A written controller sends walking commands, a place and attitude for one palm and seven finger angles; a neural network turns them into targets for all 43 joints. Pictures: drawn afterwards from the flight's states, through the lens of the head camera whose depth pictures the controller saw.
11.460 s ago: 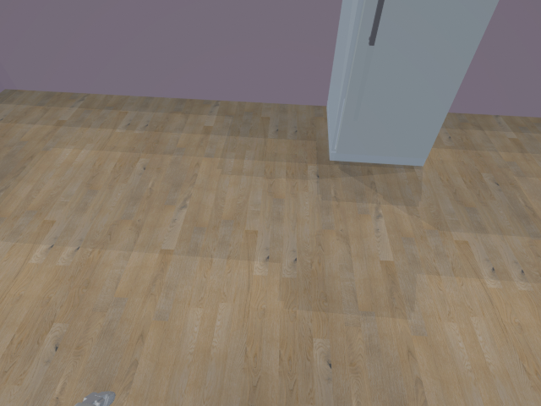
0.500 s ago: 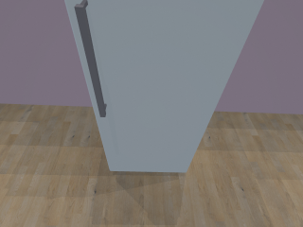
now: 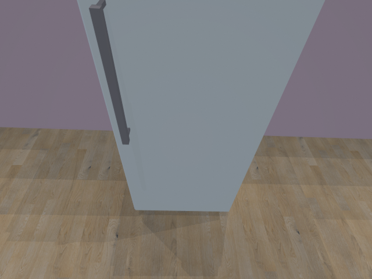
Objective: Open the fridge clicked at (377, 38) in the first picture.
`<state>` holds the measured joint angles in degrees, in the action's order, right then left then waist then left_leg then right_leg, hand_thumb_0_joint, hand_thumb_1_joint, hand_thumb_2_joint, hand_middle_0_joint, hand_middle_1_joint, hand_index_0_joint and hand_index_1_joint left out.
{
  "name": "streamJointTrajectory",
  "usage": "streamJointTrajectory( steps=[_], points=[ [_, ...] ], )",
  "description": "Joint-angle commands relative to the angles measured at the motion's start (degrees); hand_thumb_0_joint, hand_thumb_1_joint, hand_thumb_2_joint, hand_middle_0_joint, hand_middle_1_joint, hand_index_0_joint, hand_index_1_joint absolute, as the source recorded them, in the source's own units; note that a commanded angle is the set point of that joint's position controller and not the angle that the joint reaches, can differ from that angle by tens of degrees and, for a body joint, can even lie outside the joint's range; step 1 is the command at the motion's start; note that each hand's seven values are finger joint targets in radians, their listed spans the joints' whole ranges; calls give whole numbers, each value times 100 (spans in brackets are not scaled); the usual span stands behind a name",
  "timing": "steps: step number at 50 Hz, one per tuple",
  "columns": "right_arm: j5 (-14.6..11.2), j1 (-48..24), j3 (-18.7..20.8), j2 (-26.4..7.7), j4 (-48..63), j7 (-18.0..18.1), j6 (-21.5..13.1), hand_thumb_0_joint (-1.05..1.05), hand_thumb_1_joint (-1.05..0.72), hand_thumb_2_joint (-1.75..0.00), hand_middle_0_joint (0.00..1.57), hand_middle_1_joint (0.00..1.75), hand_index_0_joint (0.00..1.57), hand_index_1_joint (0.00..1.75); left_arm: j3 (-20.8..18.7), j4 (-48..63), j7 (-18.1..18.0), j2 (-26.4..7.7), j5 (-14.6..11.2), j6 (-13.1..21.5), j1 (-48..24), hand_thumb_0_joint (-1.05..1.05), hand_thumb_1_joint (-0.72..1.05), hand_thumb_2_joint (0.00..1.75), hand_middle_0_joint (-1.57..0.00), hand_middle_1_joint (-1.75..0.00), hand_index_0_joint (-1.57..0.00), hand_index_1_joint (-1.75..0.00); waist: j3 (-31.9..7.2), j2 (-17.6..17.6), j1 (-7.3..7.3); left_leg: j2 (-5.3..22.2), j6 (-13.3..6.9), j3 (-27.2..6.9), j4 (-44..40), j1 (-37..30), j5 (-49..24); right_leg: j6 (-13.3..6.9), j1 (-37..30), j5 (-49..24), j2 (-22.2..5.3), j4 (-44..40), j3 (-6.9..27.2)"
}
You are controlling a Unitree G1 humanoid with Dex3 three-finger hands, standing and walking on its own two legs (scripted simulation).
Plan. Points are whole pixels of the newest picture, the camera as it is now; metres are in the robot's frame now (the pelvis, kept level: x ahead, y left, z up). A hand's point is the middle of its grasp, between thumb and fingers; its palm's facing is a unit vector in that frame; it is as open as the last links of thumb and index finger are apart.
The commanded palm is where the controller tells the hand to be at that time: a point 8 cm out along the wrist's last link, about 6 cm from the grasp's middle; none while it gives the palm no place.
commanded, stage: shuffle to correct the standing spot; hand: left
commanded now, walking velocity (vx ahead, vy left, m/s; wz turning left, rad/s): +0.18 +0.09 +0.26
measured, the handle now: (116, 86) +0.53 +0.22 +0.13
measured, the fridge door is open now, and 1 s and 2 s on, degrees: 0 0 0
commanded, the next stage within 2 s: come to a stop and stand still in 0.26 s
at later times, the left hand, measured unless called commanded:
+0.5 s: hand out of the picture +0.05 +0.20 -0.19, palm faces +0.10 -0.99 -0.12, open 7.4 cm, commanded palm none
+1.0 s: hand (115, 268) +0.18 +0.19 -0.17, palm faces +0.12 -0.97 -0.21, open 7.3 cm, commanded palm none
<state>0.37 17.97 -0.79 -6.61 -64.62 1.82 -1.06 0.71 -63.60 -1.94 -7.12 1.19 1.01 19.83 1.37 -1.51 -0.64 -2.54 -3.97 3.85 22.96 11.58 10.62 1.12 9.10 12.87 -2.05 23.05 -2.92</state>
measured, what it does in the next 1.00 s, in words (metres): walks ahead: right foot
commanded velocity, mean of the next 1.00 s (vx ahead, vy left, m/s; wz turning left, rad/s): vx -0.03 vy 0.02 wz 0.02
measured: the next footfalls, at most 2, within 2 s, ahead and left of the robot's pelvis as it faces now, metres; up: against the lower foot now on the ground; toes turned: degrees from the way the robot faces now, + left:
right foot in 0.86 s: +0.18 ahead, -0.09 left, +0.00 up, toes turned +1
left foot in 1.22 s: +0.10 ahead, +0.15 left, +0.00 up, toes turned +5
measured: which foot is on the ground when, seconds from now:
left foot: down 0.00-0.88, up 0.90-1.00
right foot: down 0.00-0.32, up 0.34-0.84, down 0.86-1.00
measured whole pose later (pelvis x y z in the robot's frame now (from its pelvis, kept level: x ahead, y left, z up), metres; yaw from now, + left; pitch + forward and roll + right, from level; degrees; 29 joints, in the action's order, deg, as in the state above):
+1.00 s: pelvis +0.10 +0.01 -0.01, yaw +6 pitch -1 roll +1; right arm 0.4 13.3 3.4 -9.3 -59.5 2.5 2.4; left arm -2.0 -55.2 -2.5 -8.1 1.4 0.2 7.8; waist 6.3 0.0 0.6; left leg -1.5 0.8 -0.2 58.2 22.3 29.9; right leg -2.3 16.3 14.7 -0.9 32.3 -4.2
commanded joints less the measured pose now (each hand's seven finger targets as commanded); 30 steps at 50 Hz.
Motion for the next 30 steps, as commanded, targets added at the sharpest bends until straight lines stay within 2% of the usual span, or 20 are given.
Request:
streamJointTrajectory(
  steps=[1,4,6,8,9,10,12,13,14,15,16,17,18,19,20,22,23,25,27,30],
  points=[
    [43,496,134,-593,95,-11,-26,0,-90,-90,20,30,20,30,-116,112,-24,-402,16,10,604,0,90,90,-20,-30,-20,-30,421,149,17,779,116,-917,-721,437,1230,-308,232,646,-397,-200,325],
    [75,419,185,-681,228,-41,39,0,-90,-90,20,30,20,30,-219,198,13,-488,58,-29,700,0,90,90,-20,-30,-20,-30,649,180,-60,728,14,-1035,-625,1005,2118,-368,324,1566,-434,-95,340],
    [88,351,189,-619,339,-60,55,0,-90,-90,20,30,20,30,-288,212,26,-564,61,-27,852,0,90,90,-20,-30,-20,-30,750,-163,-141,508,37,-839,-114,1427,2088,-515,226,2094,-678,-342,724],
    [99,324,167,-434,453,-88,52,0,-90,-90,20,30,20,30,-378,202,0,-753,33,-10,1034,0,90,90,-20,-30,-20,-30,771,-803,-215,185,171,-256,975,1895,1444,-847,-92,2622,-1280,-862,1446],
    [113,243,176,-386,523,-109,40,0,-90,-90,20,30,20,30,-425,209,-16,-832,18,9,1122,0,90,90,-20,-30,-20,-30,727,-1044,-243,223,198,-108,1558,1934,1173,-1017,-60,2761,-1659,-1182,1840],
    [123,161,191,-399,589,-133,24,0,-90,-90,20,30,20,30,-439,245,-30,-834,21,51,1078,0,90,90,-20,-30,-20,-30,778,-978,-206,346,198,-179,1891,1961,1146,-1131,61,2607,-1823,-1291,1998],
    [107,194,200,-328,647,-175,-19,0,-90,-90,20,30,20,30,-463,303,-37,-824,54,107,943,0,90,90,-20,-30,-20,-30,828,-645,-91,528,196,-193,1823,1774,1199,-1174,253,2066,-1877,-1097,1722],
    [96,367,191,-282,601,-189,-58,0,-90,-90,20,30,20,30,-464,337,-27,-807,67,114,771,0,90,90,-20,-30,-20,-30,789,-474,49,559,196,-166,1291,1219,1102,-1079,576,1735,-1767,-743,1371],
    [79,735,180,-261,489,-185,-97,0,-90,-90,20,30,20,30,-451,373,-4,-740,66,101,595,0,90,90,-20,-30,-20,-30,659,-163,231,449,190,-77,622,376,835,-893,1013,1436,-1381,-211,790],
    [78,1209,201,-414,302,-154,-139,0,-90,-90,20,30,20,30,-409,427,29,-568,51,63,515,0,90,90,-20,-30,-20,-30,585,561,343,600,85,-533,45,-229,785,-633,1420,1351,-730,716,144],
    [124,1758,314,-879,149,-81,-168,0,-90,-90,20,30,20,30,-353,546,68,-300,19,50,495,0,90,90,-20,-30,-20,-30,426,1868,488,1636,-321,-2062,-695,-882,969,-307,2291,1608,-59,2251,-550],
    [113,2109,325,-985,78,-5,-161,0,-90,-90,20,30,20,30,-302,750,87,-300,74,98,93,0,90,90,-20,-30,-20,-30,477,1882,612,2125,-772,-2769,-1075,-1333,429,-296,3005,2067,110,3362,-370],
    [114,1958,269,-860,65,27,-166,0,-90,-90,20,30,20,30,-342,710,76,-381,90,96,-99,0,90,90,-20,-30,-20,-30,707,1421,532,2193,-816,-2741,-1125,-998,-47,-363,3134,1804,-152,4114,-23],
    [96,1643,188,-651,150,47,-210,0,-90,-90,20,30,20,30,-359,623,90,-350,74,109,-34,0,90,90,-20,-30,-20,-30,730,718,352,2116,-857,-2493,-1061,-681,-779,-357,3111,1382,-320,4367,135],
    [88,1339,141,-561,259,59,-256,0,-90,-90,20,30,20,30,-337,532,94,-257,53,103,50,0,90,90,-20,-30,-20,-30,722,226,208,2055,-841,-2081,-974,-437,-1695,-281,2841,1081,-414,4316,218],
    [59,1006,79,-444,314,123,-351,0,-90,-90,20,30,20,30,-254,378,89,-53,13,40,249,0,90,90,-20,-30,-20,-30,414,-98,-8,1783,-648,-1228,-712,-416,-3845,-103,2242,660,-400,3762,230],
    [52,914,57,-482,290,154,-368,0,-90,-90,20,30,20,30,-236,336,59,15,-12,-17,335,0,90,90,-20,-30,-20,-30,189,72,-70,1690,-543,-936,-578,-425,-4541,-48,1878,515,-351,3400,258],
    [20,839,69,-559,238,198,-347,0,-90,-90,20,30,20,30,-237,317,13,-68,-7,-112,348,0,90,90,-20,-30,-20,-30,-16,462,-79,1539,-307,-694,-421,-724,-5257,-21,1624,285,-187,2901,137],
    [10,852,104,-527,199,237,-281,0,-90,-90,20,30,20,30,-270,395,-11,-213,-2,-166,169,0,90,90,-20,-30,-20,-30,-37,718,-18,1508,-147,-700,-301,-945,-5560,-19,1625,254,-82,2573,53],
    [34,930,226,-543,172,271,-140,0,-90,-90,20,30,20,30,-357,559,-23,-398,7,-254,-304,0,90,90,-20,-30,-20,-30,127,888,118,1635,-174,-813,-140,-1138,-5870,-28,1865,416,32,2610,15]
  ],
)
